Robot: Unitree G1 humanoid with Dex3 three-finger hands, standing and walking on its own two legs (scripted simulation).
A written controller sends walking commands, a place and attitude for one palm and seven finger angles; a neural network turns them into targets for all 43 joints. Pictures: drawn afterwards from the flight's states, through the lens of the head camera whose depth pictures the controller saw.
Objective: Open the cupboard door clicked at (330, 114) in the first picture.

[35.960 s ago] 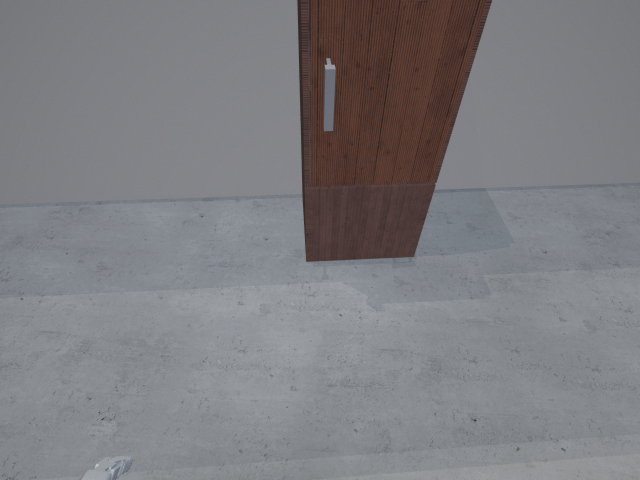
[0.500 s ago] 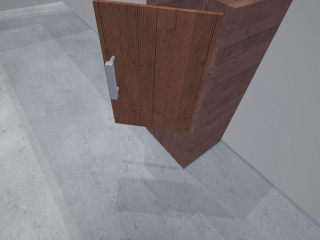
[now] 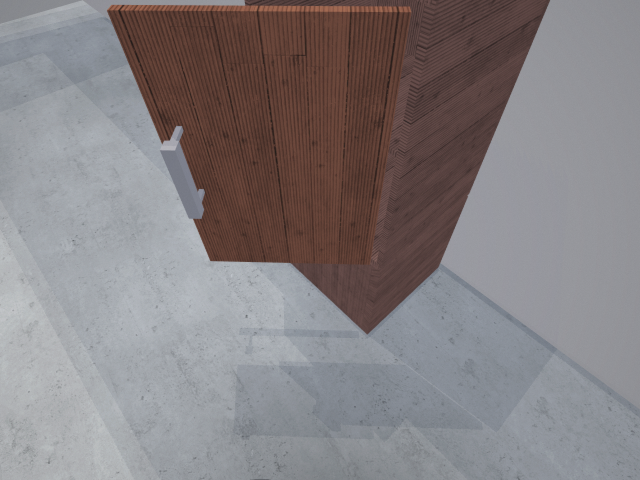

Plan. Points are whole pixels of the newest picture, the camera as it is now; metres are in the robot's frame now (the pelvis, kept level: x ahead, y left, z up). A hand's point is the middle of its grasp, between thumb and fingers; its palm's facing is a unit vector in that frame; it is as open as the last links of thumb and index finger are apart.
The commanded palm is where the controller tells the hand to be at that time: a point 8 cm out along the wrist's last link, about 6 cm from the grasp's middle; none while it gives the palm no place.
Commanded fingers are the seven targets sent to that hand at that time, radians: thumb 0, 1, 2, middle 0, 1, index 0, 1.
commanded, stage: come to a stop and stand still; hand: left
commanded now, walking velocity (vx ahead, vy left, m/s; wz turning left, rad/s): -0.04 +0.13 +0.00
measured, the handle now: (187, 174) +0.60 +0.27 -0.01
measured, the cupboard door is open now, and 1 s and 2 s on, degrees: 45 45 45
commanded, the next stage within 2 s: look again from close up in 1.00 s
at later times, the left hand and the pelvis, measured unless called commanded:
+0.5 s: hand out of the picture -0.01 +0.21 -0.17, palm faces +0.05 -0.98 -0.18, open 7.4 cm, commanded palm none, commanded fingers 0.00 0.90 0.90 -0.20 -0.30 -0.20 -0.30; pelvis -0.01 +0.03 +0.01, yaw +0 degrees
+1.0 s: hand out of the picture +0.02 +0.19 -0.17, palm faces +0.03 -0.99 -0.17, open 7.3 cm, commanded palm none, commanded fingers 0.00 0.90 0.90 -0.20 -0.30 -0.20 -0.30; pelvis +0.02 +0.02 +0.01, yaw +0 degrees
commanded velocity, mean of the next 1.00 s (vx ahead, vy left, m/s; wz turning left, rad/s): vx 0.00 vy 0.02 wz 0.00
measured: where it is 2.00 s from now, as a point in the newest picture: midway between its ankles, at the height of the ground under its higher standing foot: outside the picture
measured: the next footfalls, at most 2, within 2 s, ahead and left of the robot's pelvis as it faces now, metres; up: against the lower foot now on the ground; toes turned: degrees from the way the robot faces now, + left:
left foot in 0.18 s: +0.00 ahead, +0.12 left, +0.00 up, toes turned +3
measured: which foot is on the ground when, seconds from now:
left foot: up 0.00-0.16, down 0.18-1.00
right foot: down 0.00-1.00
